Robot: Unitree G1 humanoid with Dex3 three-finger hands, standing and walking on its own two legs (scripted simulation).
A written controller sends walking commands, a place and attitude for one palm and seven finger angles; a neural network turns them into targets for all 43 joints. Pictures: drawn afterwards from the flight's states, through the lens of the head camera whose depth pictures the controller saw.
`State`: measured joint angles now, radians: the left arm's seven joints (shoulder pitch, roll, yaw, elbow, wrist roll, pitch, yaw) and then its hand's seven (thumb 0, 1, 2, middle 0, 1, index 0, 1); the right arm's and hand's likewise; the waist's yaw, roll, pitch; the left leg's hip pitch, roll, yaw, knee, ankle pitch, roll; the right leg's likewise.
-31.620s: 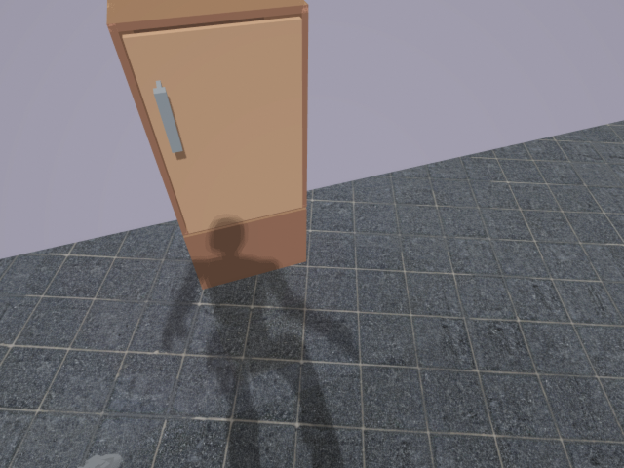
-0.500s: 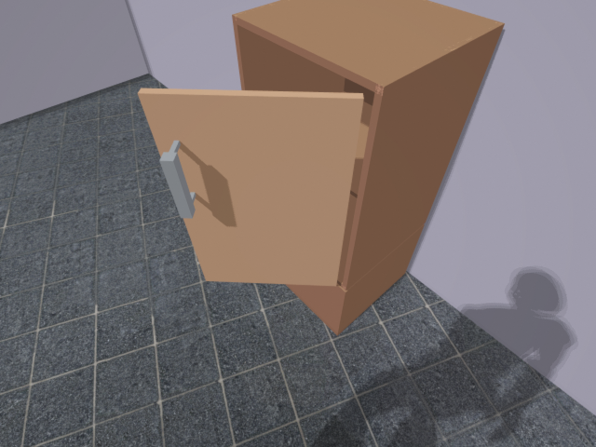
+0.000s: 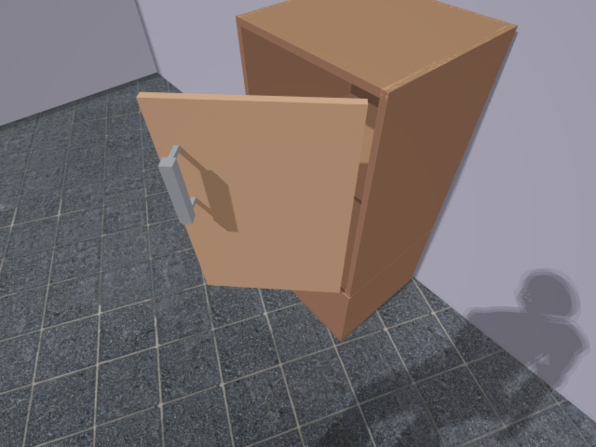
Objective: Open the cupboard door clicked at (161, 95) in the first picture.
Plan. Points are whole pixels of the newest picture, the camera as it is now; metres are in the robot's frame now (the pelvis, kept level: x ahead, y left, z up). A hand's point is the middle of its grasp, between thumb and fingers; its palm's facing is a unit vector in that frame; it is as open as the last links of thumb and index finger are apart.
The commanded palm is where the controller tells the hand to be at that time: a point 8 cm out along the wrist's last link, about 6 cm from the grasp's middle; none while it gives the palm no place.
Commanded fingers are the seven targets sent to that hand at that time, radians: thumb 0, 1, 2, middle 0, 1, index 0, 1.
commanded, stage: shuffle to correct the standing spot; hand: left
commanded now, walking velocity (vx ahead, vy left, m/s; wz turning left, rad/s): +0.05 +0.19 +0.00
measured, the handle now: (181, 185) +0.56 +0.27 +0.00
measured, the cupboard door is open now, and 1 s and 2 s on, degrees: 45 45 45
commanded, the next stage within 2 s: come to a stop and stand still in 0.10 s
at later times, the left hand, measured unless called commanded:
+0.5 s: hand out of the picture +0.07 +0.21 -0.17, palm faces +0.01 -0.97 -0.25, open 7.3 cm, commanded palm none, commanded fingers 0.00 0.90 0.90 -0.20 -0.30 -0.20 -0.30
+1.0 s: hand out of the picture +0.03 +0.19 -0.17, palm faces +0.03 -0.98 -0.21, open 7.3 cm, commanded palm none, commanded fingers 0.00 0.90 0.90 -0.20 -0.30 -0.20 -0.30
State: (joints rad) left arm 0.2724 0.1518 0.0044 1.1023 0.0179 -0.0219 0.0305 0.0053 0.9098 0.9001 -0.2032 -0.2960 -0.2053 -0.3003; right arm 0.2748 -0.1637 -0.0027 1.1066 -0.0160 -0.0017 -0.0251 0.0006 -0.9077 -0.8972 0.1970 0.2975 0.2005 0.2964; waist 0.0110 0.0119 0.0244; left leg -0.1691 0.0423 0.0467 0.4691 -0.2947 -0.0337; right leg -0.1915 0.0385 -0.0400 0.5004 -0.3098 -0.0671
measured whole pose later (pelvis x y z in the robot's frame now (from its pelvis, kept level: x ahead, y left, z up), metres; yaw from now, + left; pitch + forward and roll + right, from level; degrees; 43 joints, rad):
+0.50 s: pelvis +0.03 +0.03 +0.00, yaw -1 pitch +0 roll +2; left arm 0.22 0.16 0.02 1.08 0.02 -0.01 0.04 0.01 0.93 0.90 -0.20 -0.30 -0.20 -0.30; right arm 0.29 -0.13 0.00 1.11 -0.02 -0.01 -0.04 0.01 -0.92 -0.90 0.20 0.30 0.20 0.30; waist -0.01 0.01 0.05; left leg -0.13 0.01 0.12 0.48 -0.34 0.00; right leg -0.24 -0.02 -0.06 0.58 -0.32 -0.04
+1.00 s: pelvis +0.01 +0.01 +0.00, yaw +0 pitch -1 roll +1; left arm 0.26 0.17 0.01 1.09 0.02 0.00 0.03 0.00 0.92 0.90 -0.20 -0.30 -0.20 -0.30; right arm 0.31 -0.13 0.00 1.12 -0.03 0.00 -0.02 0.00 -0.91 -0.90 0.20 0.30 0.20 0.30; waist 0.01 -0.02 0.02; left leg -0.13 0.04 0.10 0.43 -0.28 -0.01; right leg -0.21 0.01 -0.08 0.48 -0.25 -0.06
